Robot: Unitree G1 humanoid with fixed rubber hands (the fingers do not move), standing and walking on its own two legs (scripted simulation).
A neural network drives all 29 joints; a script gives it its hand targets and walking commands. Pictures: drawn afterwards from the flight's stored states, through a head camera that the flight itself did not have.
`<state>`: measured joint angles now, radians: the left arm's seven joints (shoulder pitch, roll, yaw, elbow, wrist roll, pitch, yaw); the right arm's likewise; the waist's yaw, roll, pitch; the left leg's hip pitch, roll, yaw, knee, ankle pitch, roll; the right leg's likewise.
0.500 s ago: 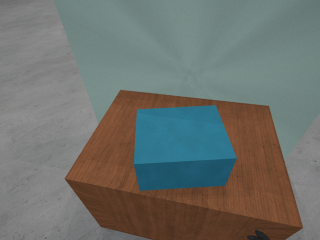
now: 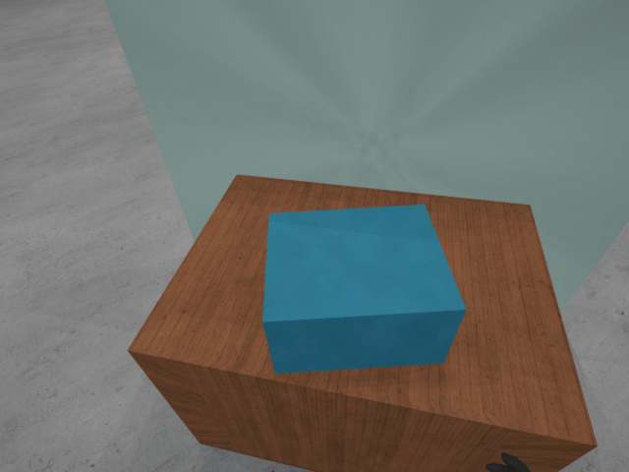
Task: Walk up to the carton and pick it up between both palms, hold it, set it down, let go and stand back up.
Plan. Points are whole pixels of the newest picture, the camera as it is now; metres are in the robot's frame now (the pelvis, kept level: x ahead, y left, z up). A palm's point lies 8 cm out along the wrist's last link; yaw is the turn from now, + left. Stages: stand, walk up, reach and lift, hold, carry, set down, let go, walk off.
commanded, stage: stand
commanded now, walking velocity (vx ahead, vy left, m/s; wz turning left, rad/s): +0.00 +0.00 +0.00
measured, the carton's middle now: (352, 285) +0.50 +0.01 -0.11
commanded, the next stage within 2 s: none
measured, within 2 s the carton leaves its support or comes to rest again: neither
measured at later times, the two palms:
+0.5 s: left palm out of the picture +0.03 +0.29 -0.11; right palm out of the picture +0.15 -0.24 -0.11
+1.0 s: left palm out of the picture +0.03 +0.29 -0.11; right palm out of the picture +0.15 -0.24 -0.12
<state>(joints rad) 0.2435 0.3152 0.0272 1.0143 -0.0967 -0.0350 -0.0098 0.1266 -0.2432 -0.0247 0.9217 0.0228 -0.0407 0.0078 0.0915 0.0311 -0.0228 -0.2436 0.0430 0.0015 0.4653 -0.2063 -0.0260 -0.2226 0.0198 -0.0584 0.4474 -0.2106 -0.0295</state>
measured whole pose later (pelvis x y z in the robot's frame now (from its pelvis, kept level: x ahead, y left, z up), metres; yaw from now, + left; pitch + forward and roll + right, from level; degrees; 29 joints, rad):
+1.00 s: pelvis +0.00 +0.00 +0.00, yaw +0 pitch +0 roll +0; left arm 0.23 0.32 0.03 1.01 -0.10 -0.04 -0.01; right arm 0.13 -0.24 -0.02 0.92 0.02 -0.04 0.01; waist 0.09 0.04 -0.02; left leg -0.24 0.04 0.00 0.45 -0.20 -0.03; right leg -0.22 0.02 -0.06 0.44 -0.21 -0.03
